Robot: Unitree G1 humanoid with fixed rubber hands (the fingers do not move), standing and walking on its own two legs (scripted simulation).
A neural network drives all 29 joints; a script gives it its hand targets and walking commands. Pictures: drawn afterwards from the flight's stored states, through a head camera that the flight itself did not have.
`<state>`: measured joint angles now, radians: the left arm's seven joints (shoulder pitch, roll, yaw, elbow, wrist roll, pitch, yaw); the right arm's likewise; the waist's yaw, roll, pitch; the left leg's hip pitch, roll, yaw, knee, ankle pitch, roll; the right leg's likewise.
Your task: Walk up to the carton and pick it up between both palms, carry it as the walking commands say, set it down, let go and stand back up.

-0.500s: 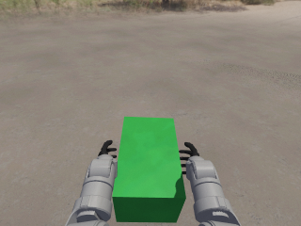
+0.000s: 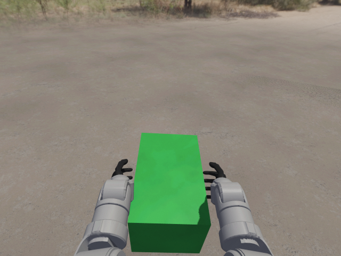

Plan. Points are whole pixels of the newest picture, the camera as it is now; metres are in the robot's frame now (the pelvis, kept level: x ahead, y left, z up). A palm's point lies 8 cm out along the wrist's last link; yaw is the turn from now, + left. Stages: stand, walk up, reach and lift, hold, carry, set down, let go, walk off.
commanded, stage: hold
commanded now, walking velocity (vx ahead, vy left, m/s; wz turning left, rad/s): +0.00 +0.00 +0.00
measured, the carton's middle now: (167, 187) +0.35 +0.00 -0.02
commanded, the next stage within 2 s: carry in 0.06 s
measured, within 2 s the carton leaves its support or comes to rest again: neither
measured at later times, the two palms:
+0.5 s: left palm (180, 183) +0.29 -0.03 +0.06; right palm (292, 213) +0.21 -0.27 +0.06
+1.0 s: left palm (213, 213) +0.19 -0.09 +0.09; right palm out of the picture +0.11 -0.33 +0.10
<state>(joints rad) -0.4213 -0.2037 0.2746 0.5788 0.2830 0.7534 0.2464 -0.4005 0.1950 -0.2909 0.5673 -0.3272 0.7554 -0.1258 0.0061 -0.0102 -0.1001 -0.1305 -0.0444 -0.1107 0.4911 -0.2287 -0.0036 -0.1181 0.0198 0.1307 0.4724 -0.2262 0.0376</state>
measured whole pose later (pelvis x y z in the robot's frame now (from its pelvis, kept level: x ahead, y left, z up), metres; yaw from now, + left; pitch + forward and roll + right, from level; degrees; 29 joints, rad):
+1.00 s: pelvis -0.11 -0.12 -0.01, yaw -19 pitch +2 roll +0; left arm -0.26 -0.15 0.05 -0.14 0.08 1.26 0.29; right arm -0.29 0.16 -0.06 -0.11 -0.10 1.26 -0.28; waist -0.02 -0.03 -0.17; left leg -0.37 0.08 0.07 0.59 -0.25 -0.04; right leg -0.42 0.03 -0.11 0.55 -0.17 -0.09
